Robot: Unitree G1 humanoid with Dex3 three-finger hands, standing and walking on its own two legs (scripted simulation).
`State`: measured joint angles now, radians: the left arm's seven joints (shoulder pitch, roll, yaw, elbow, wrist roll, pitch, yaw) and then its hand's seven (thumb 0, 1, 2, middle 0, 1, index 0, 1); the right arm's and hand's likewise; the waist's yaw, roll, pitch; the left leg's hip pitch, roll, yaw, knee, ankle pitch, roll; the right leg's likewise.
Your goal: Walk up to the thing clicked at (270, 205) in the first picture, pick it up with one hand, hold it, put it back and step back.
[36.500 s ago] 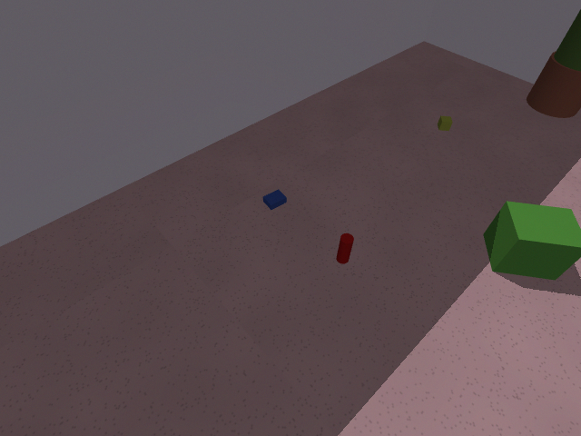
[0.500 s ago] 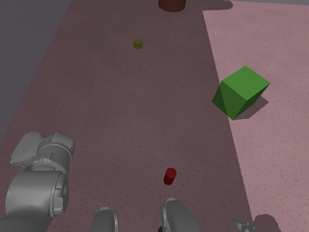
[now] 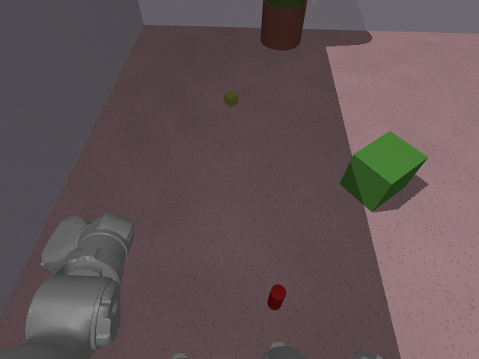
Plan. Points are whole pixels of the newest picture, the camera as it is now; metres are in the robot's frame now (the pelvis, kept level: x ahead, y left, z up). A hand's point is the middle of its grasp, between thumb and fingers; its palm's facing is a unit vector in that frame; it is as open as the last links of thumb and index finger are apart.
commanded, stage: hold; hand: left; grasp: from above
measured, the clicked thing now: (93, 259) +0.35 +0.25 -0.07
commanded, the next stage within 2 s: crouch in 1.96 s
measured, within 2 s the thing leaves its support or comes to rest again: neither
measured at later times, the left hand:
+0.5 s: hand (98, 240) +0.36 +0.23 -0.02, palm faces -0.07 -0.44 -0.90, open 9.9 cm
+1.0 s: hand (99, 247) +0.34 +0.22 -0.01, palm faces -0.10 -0.44 -0.89, open 9.9 cm
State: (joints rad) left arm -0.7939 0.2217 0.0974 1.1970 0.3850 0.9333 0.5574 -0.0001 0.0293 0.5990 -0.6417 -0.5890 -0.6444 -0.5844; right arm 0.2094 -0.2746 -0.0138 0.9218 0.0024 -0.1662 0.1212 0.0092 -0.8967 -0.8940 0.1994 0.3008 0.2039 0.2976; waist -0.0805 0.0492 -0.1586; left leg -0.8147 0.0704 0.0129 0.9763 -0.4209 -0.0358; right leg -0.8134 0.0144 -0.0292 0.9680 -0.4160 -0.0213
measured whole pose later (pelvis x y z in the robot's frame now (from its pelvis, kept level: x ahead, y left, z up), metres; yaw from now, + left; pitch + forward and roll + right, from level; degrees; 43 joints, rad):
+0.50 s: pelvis +0.02 +0.00 +0.02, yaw +0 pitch +12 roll +0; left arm -0.74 0.16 0.08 1.13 0.37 0.93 0.63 0.00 0.04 0.60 -0.64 -0.57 -0.63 -0.60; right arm 0.18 -0.29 -0.02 0.88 -0.03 -0.12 0.15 0.01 -0.91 -0.90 0.20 0.30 0.20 0.30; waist -0.06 0.04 -0.12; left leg -0.63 0.07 0.03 0.83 -0.40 -0.04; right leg -0.64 0.01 -0.01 0.83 -0.39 -0.02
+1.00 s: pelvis +0.02 +0.00 +0.04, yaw +0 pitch +9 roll +0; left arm -0.71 0.12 0.05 1.10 0.38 0.97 0.61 0.00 0.02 0.63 -0.65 -0.55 -0.63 -0.60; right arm 0.16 -0.29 -0.02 0.86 -0.01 -0.10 0.15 0.01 -0.91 -0.90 0.20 0.30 0.20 0.30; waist -0.05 0.04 -0.10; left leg -0.53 0.06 0.03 0.73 -0.35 -0.04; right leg -0.54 0.01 -0.02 0.74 -0.35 -0.02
